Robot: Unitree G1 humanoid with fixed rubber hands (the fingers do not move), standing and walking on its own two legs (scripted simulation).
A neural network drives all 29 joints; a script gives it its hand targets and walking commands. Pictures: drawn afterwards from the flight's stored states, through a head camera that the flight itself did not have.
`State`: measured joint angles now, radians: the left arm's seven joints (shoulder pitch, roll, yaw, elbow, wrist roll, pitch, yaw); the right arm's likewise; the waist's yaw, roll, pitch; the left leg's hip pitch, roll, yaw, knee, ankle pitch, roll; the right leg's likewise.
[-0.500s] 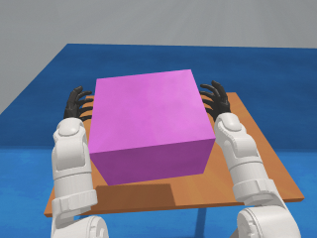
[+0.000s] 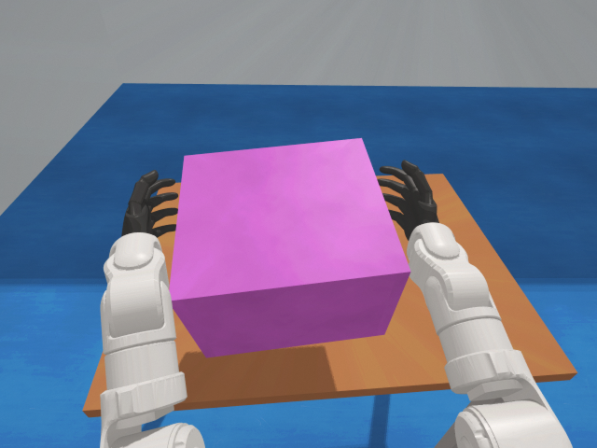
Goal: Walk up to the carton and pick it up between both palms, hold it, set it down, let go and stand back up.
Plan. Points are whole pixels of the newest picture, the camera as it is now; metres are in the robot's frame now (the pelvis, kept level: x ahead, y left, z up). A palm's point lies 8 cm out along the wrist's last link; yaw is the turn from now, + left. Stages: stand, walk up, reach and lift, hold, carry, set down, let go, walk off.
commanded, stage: hold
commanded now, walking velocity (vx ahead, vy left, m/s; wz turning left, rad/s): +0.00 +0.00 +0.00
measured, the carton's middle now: (285, 246) +0.38 +0.01 +0.10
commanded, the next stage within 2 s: none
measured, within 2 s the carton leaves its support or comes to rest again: neither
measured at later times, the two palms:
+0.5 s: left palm (145, 230) +0.34 +0.18 +0.18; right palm (425, 220) +0.34 -0.17 +0.17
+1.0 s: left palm (147, 223) +0.35 +0.18 +0.19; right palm (427, 218) +0.34 -0.17 +0.17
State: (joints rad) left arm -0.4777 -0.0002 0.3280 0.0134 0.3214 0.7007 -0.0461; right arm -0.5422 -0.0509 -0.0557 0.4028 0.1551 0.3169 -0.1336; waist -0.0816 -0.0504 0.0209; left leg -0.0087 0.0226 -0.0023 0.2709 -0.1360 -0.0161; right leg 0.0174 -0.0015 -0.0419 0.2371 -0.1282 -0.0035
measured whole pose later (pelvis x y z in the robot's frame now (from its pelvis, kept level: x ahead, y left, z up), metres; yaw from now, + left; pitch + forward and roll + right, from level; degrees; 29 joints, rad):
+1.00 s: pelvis -0.01 +0.00 +0.00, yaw +0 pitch -8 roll +0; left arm -0.56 0.01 0.36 0.11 0.34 0.69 -0.07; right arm -0.59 -0.05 -0.09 0.47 0.11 0.32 -0.13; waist -0.09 -0.04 0.02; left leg 0.00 0.02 0.00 0.26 -0.12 -0.02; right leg 0.02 0.00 -0.05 0.25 -0.13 -0.01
